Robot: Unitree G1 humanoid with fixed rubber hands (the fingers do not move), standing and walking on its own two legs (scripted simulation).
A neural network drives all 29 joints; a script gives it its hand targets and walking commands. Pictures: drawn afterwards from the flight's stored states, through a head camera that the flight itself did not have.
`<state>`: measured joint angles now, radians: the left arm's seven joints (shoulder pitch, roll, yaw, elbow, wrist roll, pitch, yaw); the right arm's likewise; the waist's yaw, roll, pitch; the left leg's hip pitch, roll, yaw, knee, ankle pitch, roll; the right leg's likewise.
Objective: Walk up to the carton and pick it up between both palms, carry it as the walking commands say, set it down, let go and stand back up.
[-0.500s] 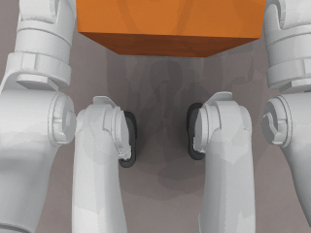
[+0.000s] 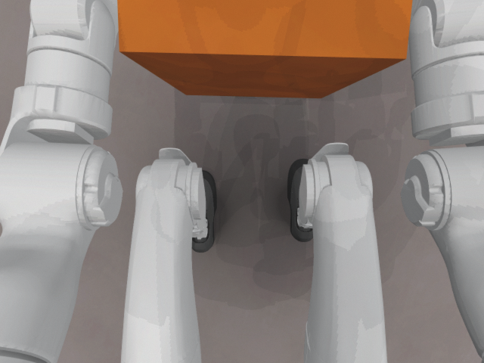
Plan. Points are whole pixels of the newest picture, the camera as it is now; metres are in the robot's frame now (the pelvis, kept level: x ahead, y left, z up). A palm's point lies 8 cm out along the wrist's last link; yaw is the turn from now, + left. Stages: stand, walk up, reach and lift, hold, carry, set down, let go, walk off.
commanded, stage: reach and lift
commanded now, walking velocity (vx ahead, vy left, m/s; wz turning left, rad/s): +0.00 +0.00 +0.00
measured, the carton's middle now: out of the picture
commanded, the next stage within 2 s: none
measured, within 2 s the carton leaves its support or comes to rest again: neither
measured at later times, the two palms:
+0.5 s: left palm out of the picture +0.55 +0.14 +0.00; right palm out of the picture +0.53 -0.19 -0.01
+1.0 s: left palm out of the picture +0.52 +0.15 +0.07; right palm out of the picture +0.50 -0.19 +0.06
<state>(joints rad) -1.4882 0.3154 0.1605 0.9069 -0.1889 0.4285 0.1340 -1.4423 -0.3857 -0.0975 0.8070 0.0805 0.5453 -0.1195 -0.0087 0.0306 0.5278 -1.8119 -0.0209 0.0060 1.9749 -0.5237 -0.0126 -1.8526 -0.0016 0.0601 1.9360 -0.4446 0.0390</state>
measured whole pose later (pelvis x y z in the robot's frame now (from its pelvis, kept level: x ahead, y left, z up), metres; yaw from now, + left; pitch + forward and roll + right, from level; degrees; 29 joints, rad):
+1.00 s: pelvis -0.01 +0.00 +0.11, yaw -1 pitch +12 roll +1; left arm -1.33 0.27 0.17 0.84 -0.15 0.48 0.12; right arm -1.26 -0.32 -0.11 0.73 0.05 0.58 -0.11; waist 0.00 0.02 0.53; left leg -1.37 -0.02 0.01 1.61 -0.44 -0.01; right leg -1.41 0.00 0.06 1.57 -0.37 0.04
